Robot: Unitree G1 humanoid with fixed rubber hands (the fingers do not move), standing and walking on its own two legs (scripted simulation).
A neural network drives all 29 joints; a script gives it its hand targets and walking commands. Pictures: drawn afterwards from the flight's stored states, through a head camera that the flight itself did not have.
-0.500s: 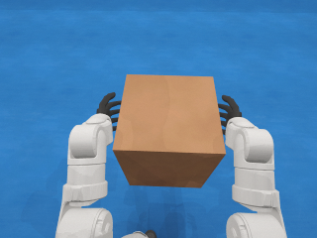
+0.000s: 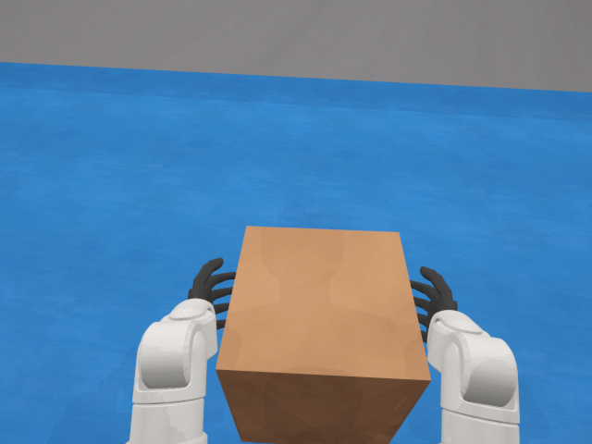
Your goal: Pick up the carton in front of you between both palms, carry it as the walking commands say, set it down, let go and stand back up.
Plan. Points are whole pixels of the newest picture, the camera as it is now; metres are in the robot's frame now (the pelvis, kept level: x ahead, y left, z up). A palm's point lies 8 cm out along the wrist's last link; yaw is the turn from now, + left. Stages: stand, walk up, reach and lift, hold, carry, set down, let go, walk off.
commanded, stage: carry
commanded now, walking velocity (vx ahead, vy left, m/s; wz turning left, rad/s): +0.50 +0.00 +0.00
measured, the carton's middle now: (317, 340) +0.27 +0.00 +0.00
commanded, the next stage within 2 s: none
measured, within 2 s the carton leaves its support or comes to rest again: neither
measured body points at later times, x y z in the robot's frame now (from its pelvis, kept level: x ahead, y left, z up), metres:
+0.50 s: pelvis +0.32 +0.05 +0.00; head +0.32 +0.06 +0.45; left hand +0.60 +0.18 +0.07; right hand +0.58 -0.12 +0.07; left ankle +0.36 +0.13 -0.74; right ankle +0.20 -0.08 -0.64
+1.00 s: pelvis +0.64 -0.02 +0.01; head +0.65 -0.03 +0.46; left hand +0.91 +0.14 +0.06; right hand +0.92 -0.17 +0.06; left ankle +0.57 +0.11 -0.65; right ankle +0.66 -0.09 -0.74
